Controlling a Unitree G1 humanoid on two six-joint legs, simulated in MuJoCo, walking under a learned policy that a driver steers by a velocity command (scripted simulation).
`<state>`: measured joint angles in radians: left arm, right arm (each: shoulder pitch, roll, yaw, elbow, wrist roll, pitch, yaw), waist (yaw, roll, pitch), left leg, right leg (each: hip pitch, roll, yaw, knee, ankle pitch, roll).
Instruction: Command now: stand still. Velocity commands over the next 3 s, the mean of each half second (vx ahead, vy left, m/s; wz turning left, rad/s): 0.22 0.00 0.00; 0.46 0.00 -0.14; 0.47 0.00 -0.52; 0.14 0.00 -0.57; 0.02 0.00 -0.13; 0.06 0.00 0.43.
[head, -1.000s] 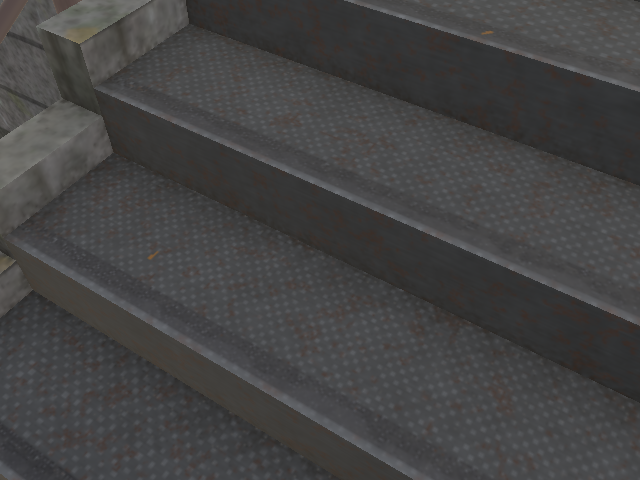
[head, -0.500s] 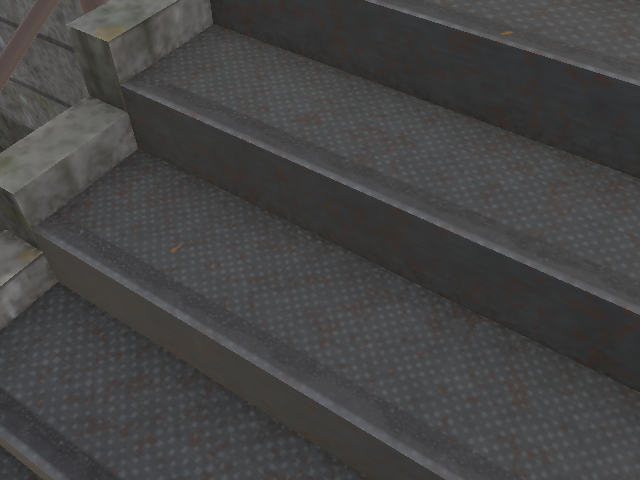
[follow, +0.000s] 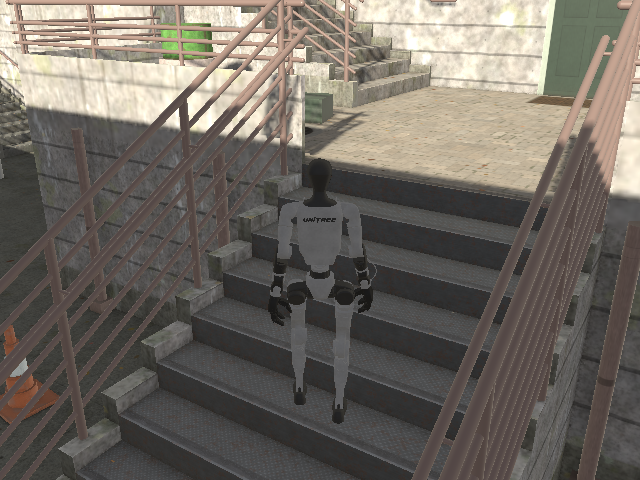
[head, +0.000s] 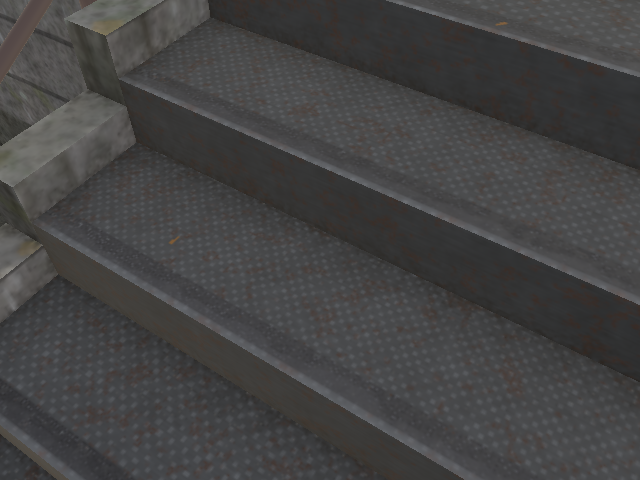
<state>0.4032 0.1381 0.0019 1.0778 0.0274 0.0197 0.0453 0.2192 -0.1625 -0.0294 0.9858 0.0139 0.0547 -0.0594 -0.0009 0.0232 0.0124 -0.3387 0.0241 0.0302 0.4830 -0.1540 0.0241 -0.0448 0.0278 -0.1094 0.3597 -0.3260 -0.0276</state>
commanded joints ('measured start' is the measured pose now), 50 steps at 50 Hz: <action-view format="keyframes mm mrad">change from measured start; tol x32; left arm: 1 106 78 10 -11 1 -3 0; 26 241 318 55 -33 -57 -63 13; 33 -312 -13 -12 -304 -43 -151 -114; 50 -528 3 -74 -460 -44 -44 -73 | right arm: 1 20 -83 -11 -25 5 -2 -6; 24 -421 62 142 -525 6 -152 124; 29 400 -448 -82 -271 -46 -115 59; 36 59 63 69 -51 -53 -159 113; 50 328 -59 85 48 -84 -136 27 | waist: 1 3 -1 32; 24 19 -58 119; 28 -323 -275 -483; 30 -255 198 -768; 35 51 -9 -85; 50 -60 53 61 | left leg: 1 122 66 -86 -53 122 79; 9 -274 16 -66 39 -437 105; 18 -1322 99 -125 1725 -536 -25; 21 -1224 196 -1 1405 -470 -47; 26 24 -48 338 786 -331 36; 29 677 339 -877 109 -390 335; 34 -86 328 -493 -52 -484 97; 40 -297 229 40 -254 -200 66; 50 168 289 93 -299 -211 68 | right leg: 1 -157 -78 77 -99 124 -31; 11 45 -422 525 -275 -406 -286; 18 423 -407 263 -187 321 -205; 24 -192 -292 60 -474 302 -132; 28 -289 -244 113 331 1720 -78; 30 -397 49 344 1188 212 -67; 34 -832 -68 284 1771 196 -169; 50 -1423 -79 88 1652 315 -41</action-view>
